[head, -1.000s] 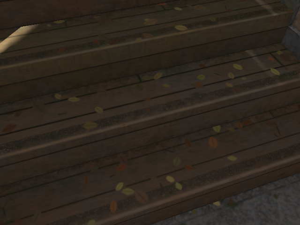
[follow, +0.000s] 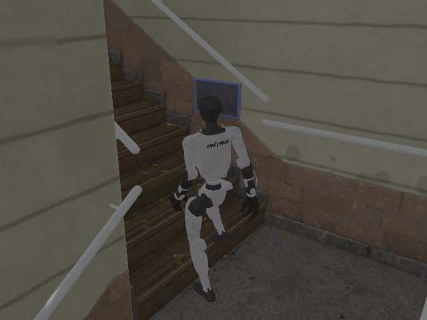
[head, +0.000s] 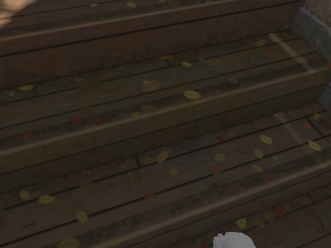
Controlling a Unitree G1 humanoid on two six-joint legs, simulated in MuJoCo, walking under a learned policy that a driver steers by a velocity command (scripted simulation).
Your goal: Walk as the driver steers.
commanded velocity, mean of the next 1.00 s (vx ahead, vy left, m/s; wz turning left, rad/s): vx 0.37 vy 0.00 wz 0.03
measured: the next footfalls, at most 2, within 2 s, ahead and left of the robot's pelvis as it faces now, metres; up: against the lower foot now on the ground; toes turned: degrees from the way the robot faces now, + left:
right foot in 0.20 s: +0.33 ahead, -0.15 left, +0.18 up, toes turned -8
left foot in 0.70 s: +0.55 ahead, +0.04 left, +0.35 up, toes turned +6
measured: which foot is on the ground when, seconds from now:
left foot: down 0.00-0.24, up 0.26-0.68, down 0.70-1.00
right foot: up 0.00-0.18, down 0.20-0.76, up 0.78-1.00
